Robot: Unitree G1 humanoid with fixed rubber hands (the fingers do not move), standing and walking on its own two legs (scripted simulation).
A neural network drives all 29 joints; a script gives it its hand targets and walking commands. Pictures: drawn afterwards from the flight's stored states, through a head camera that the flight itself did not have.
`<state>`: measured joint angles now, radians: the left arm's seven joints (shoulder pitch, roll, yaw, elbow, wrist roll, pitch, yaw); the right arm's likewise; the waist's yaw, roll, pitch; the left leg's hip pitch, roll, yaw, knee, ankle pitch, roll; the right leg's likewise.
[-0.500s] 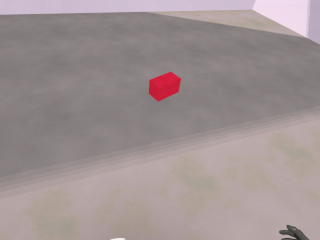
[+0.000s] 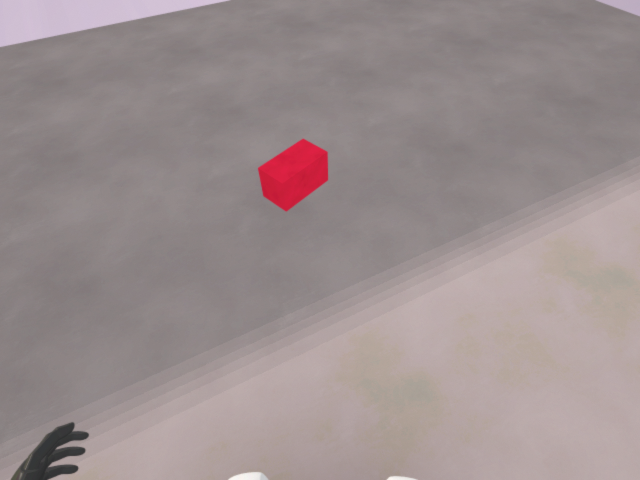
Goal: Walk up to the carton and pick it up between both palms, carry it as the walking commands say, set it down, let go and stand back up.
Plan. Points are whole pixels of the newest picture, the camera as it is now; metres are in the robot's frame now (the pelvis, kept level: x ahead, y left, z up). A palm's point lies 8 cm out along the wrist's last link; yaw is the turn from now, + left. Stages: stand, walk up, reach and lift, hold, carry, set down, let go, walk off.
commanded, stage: walk up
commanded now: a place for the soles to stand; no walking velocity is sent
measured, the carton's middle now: (294, 174) +1.42 +0.11 -0.67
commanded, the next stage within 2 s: none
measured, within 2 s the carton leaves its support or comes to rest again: neither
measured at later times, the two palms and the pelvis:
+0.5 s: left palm (88, 387) +0.27 +0.35 -0.10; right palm (528, 330) +0.32 -0.31 -0.07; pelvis +0.21 +0.02 +0.00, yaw +2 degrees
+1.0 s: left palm (110, 303) +0.40 +0.35 -0.07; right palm (489, 219) +0.55 -0.32 -0.07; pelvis +0.40 -0.01 +0.01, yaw +5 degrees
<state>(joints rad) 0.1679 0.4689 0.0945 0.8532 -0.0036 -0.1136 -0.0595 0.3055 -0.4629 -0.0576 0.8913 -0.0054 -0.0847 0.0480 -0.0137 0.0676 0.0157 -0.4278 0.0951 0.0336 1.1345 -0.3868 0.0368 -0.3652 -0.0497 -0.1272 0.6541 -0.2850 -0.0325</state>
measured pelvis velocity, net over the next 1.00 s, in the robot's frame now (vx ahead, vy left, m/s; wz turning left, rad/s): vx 0.40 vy -0.01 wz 0.09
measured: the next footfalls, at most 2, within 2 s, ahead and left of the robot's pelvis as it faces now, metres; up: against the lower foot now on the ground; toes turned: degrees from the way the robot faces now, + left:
left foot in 0.26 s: +0.28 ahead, +0.15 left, +0.00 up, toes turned +11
right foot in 0.64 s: +0.43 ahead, -0.12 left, +0.00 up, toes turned -7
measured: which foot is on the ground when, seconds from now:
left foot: up 0.00-0.24, down 0.26-0.64, up 0.66-1.00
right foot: down 0.00-0.28, up 0.30-0.62, down 0.64-1.00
